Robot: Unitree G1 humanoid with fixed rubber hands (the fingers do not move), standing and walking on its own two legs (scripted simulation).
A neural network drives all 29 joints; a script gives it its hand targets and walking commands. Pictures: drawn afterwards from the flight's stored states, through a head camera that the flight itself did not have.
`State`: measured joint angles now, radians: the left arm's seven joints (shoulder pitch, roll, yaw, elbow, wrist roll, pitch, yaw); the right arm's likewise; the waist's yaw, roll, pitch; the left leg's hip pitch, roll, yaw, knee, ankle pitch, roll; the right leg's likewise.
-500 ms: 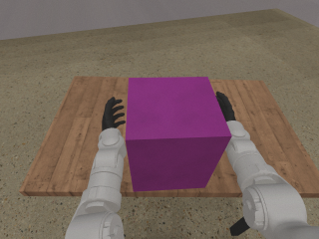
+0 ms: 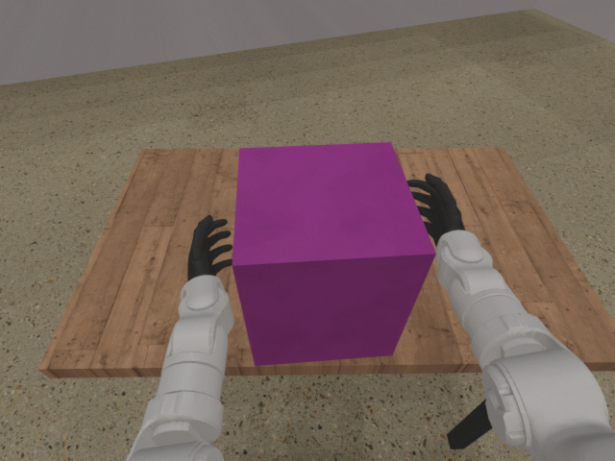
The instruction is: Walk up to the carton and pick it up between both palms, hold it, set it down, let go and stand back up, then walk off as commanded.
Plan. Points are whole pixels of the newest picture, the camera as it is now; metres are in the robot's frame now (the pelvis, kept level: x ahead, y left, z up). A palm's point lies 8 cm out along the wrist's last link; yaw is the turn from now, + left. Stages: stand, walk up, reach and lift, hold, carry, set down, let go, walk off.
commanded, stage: set down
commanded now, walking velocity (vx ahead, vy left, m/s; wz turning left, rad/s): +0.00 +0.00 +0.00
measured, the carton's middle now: (320, 258) +0.39 +0.02 +0.05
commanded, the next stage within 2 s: none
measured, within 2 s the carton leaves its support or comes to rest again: neither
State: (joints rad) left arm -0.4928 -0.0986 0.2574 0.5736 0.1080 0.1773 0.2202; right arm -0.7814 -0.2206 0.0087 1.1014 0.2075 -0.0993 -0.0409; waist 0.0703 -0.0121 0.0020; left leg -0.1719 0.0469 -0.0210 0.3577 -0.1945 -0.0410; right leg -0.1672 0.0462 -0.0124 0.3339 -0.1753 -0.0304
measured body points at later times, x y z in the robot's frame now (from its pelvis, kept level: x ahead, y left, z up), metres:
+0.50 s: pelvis -0.04 +0.00 +0.00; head -0.06 +0.01 +0.45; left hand +0.29 +0.19 +0.07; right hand +0.34 -0.18 +0.07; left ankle -0.01 +0.15 -0.75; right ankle +0.00 -0.09 -0.75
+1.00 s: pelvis -0.03 +0.00 +0.00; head -0.03 +0.01 +0.45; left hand +0.23 +0.20 +0.05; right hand +0.27 -0.22 +0.04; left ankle +0.00 +0.15 -0.75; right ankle +0.00 -0.09 -0.75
